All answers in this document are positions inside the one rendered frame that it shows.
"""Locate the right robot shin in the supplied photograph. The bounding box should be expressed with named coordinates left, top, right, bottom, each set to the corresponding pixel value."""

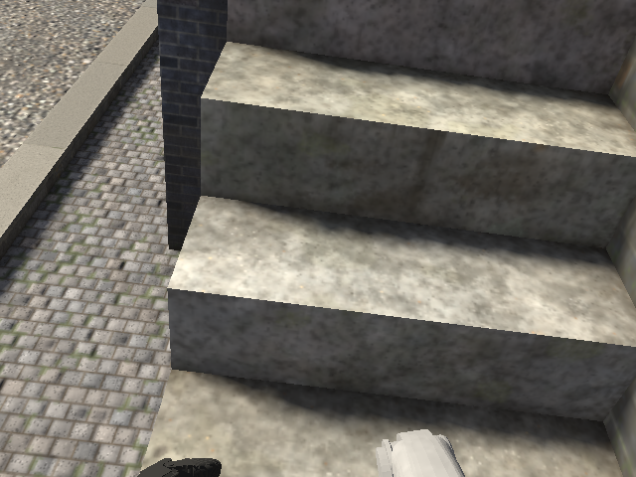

left=437, top=434, right=456, bottom=458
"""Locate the robot right thigh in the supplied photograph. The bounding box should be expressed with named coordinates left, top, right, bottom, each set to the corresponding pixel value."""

left=376, top=429, right=465, bottom=477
